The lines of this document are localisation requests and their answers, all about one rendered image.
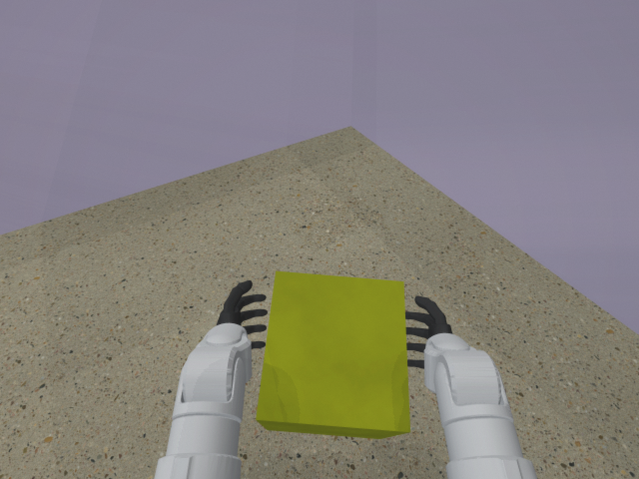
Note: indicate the robot right forearm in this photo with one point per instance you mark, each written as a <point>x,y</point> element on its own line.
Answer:
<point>474,411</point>

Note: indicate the carton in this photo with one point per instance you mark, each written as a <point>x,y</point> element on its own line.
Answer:
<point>336,359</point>

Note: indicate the right robot hand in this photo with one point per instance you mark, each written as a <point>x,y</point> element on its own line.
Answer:
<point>435,320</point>

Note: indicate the left robot hand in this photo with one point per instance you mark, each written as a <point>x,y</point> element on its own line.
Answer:
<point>232,310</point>

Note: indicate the robot left forearm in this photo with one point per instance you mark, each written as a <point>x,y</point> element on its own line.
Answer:
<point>204,436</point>

